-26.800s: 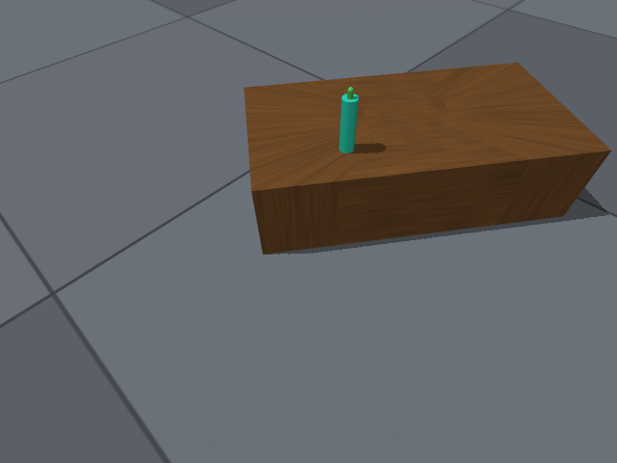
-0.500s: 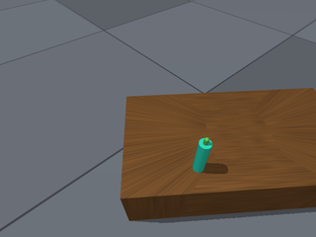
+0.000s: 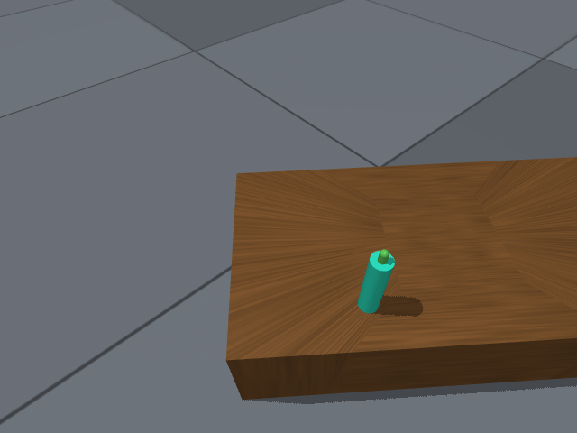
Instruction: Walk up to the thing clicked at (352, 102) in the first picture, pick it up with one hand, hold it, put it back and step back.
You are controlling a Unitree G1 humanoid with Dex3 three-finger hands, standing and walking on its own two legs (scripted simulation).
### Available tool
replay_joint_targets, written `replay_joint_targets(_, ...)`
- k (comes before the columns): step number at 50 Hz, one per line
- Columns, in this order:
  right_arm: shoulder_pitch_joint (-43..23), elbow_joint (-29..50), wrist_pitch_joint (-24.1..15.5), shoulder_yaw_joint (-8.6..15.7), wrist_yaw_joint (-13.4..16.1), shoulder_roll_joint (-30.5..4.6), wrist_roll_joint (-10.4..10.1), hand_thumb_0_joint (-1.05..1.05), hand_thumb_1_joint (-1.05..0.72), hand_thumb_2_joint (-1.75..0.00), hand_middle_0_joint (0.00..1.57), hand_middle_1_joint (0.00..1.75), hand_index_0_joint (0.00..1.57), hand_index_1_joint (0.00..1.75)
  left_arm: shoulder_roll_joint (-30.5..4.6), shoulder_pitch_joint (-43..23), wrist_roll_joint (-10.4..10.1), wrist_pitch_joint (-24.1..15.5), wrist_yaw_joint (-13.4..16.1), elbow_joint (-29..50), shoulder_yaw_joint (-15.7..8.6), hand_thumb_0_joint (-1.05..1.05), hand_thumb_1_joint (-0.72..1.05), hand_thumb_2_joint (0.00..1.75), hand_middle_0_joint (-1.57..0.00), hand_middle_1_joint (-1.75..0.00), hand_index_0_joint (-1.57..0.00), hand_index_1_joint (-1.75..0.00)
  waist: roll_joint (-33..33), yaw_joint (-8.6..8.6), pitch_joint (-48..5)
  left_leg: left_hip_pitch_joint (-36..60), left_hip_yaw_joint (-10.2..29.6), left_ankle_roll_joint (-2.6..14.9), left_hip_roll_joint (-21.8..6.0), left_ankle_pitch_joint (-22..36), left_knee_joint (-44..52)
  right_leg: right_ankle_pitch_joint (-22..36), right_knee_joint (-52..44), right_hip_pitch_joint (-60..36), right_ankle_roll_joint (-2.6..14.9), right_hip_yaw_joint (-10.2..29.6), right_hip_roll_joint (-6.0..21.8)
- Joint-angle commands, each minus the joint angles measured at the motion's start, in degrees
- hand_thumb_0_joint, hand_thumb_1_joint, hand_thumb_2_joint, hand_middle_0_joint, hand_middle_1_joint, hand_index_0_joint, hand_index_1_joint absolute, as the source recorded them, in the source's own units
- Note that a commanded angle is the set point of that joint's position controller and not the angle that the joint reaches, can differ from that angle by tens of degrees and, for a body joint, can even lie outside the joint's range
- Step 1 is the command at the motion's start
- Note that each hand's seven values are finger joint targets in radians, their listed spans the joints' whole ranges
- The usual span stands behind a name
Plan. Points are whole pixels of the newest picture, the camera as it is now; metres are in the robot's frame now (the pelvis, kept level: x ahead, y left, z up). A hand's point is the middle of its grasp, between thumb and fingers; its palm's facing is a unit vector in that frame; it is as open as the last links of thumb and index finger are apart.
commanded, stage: stand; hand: right
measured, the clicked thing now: (375, 280) +0.51 -0.20 -0.30
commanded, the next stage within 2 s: step back in 1.90 s
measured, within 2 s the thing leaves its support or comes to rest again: neither
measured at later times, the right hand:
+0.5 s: hand out of the picture +0.08 -0.25 -0.16, palm faces -0.01 +0.94 -0.35, open 7.4 cm
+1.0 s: hand out of the picture +0.09 -0.24 -0.16, palm faces -0.02 +0.94 -0.35, open 7.4 cm
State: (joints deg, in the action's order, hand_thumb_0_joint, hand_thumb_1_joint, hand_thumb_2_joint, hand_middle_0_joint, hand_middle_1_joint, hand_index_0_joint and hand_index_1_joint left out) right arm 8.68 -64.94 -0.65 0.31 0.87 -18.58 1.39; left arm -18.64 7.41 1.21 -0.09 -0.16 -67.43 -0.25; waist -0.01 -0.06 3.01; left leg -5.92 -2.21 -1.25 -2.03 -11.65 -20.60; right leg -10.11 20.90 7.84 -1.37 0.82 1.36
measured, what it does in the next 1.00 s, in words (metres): stands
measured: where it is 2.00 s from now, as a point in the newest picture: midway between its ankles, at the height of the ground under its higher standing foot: outside the picture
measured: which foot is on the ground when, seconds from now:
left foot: down 0.00-1.00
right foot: down 0.00-1.00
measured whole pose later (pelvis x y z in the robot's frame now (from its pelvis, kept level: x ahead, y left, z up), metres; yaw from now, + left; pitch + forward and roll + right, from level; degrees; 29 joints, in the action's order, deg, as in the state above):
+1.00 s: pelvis +0.02 +0.01 +0.00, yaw +0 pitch -2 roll +0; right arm 6.9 -65.1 -0.7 0.3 0.5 -19.7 0.9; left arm -19.3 6.2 0.7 -0.3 -0.1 -65.9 0.1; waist 0.2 -0.3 2.7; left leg -4.5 -2.1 -0.5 -1.0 -11.8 -18.4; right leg -10.1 18.3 6.0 -2.3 0.6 2.4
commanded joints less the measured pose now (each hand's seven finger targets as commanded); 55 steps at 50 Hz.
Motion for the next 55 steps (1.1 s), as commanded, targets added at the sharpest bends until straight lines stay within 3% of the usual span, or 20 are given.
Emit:
replay_joint_targets(1,-1.69,2.86,-1.09,2.05,0.46,-11.96,-0.22,0.0,-0.9,-0.9,0.2,0.3,0.2,0.3,-11.55,-2.54,-0.08,-1.4,0.89,3.32,-1.83,0.0,0.9,0.9,-0.2,-0.3,-0.2,-0.3,0.78,-0.3,-2.49,-0.45,4.7,2.11,-5.69,3.07,4.27,3.45,-4.45,0.03,2.22,4.82,5.25)
replay_joint_targets(4,-2.05,2.71,-1.22,1.9,0.45,-11.99,-0.36,0.0,-0.9,-0.9,0.2,0.3,0.2,0.3,-11.41,-2.03,-0.13,-1.39,0.97,3.07,-1.71,0.0,0.9,0.9,-0.2,-0.3,-0.2,-0.3,0.3,-0.09,-2.73,-0.28,4.64,1.97,-5.68,5.44,4.4,6.77,-3.73,-0.94,2.15,4.39,5.28)
replay_joint_targets(9,-2.38,2.45,-1.17,1.85,0.42,-12.37,-0.4,0.0,-0.9,-0.9,0.2,0.3,0.2,0.3,-11.82,-2.52,-0.34,-1.39,0.9,3.26,-1.76,0.0,0.9,0.9,-0.2,-0.3,-0.2,-0.3,-0.08,-0.03,-2.76,-0.35,4.54,2.06,-5.73,4.79,4.82,6.7,-4.12,-1.32,2.04,4.45,5.5)
replay_joint_targets(13,-2.45,2.46,-1.27,1.91,0.5,-12.56,-0.49,0.0,-0.9,-0.9,0.2,0.3,0.2,0.3,-11.89,-2.25,-0.4,-1.48,0.99,3.17,-1.68,0.0,0.9,0.9,-0.2,-0.3,-0.2,-0.3,0.71,-0.02,-4.43,1.76,4.47,1.96,-6.05,11.09,4.03,11.45,-3.2,-2.27,2.06,3.92,5.67)
replay_joint_targets(22,-2.97,2.35,-1.19,1.78,0.45,-12.58,-0.5,0.0,-0.9,-0.9,0.2,0.3,0.2,0.3,-11.9,-2.83,-0.57,-1.25,0.88,3.37,-1.76,0.0,0.9,0.9,-0.2,-0.3,-0.2,-0.3,0.28,0.06,-3.08,0.81,4.37,1.78,-5.85,8.77,4.97,9.36,-4.01,-2.1,1.75,3.71,5.65)
replay_joint_targets(26,-3.23,2.51,-1.3,1.86,0.43,-12.8,-0.64,0.0,-0.9,-0.9,0.2,0.3,0.2,0.3,-11.9,-2.8,-0.57,-1.21,0.83,3.54,-1.84,0.0,0.9,0.9,-0.2,-0.3,-0.2,-0.3,0.03,0.02,-3.27,1.49,4.51,1.78,-5.97,9.41,4.96,9.58,-4.16,-1.85,1.92,3.81,5.81)
replay_joint_targets(28,-3.21,2.68,-1.31,2.01,0.42,-13.01,-0.59,0.0,-0.9,-0.9,0.2,0.3,0.2,0.3,-12.14,-3.14,-0.5,-1.35,0.95,3.91,-1.89,0.0,0.9,0.9,-0.2,-0.3,-0.2,-0.3,0.67,-0.01,-4.91,2.17,4.4,2.04,-6.27,13.06,4.11,12.82,-3.51,-3.09,2.04,3.55,6.11)
replay_joint_targets(31,-2.95,2.8,-1.37,2.07,0.45,-13.38,-0.59,0.0,-0.9,-0.9,0.2,0.3,0.2,0.3,-12.25,-3.42,-0.4,-1.37,0.97,4.19,-1.95,0.0,0.9,0.9,-0.2,-0.3,-0.2,-0.3,0.28,-0.35,-5.11,2.04,4.48,2.09,-6.29,13.21,4.31,13.23,-3.49,-3.72,1.88,3.49,6.16)
replay_joint_targets(36,-3.63,2.66,-1.13,2.09,0.31,-13.29,-0.56,0.0,-0.9,-0.9,0.2,0.3,0.2,0.3,-12.12,-3.48,-0.54,-1.29,0.96,4.11,-1.8,0.0,0.9,0.9,-0.2,-0.3,-0.2,-0.3,0.45,-0.26,-3.34,0.88,4.69,1.85,-5.9,9.34,4.99,9.1,-4.75,-2.29,1.67,3.4,5.94)
replay_joint_targets(38,-3.87,2.77,-1.09,2.16,0.28,-13.36,-0.67,0.0,-0.9,-0.9,0.2,0.3,0.2,0.3,-12.23,-2.9,-0.43,-1.42,0.98,4.25,-1.84,0.0,0.9,0.9,-0.2,-0.3,-0.2,-0.3,0.19,-0.04,-4.2,1.82,4.65,2.22,-6.15,11.37,4.25,11.91,-4.5,-2.71,1.84,3.5,6.31)
replay_joint_targets(47,-3.48,2.86,-1.19,2.09,0.19,-13.24,-0.63,0.0,-0.9,-0.9,0.2,0.3,0.2,0.3,-12.62,-3.44,-0.54,-1.46,0.98,4.86,-1.95,0.0,0.9,0.9,-0.2,-0.3,-0.2,-0.3,-0.05,-0.37,-4.54,1.64,4.73,2.15,-6.18,11.67,4.66,11.69,-4.3,-3.47,1.97,3.42,6.47)
replay_joint_targets(55,-3.18,2.69,-1.11,2.15,-0.02,-13.07,-0.61,0.0,-0.9,-0.9,0.2,0.3,0.2,0.3,-12.62,-3.0,-0.52,-1.51,0.9,4.96,-1.91,0.0,0.9,0.9,-0.2,-0.3,-0.2,-0.3,0.12,-0.32,-3.26,0.74,4.9,2.03,-5.74,7.48,5.47,7.81,-5.22,-2.28,1.77,3.28,6.25)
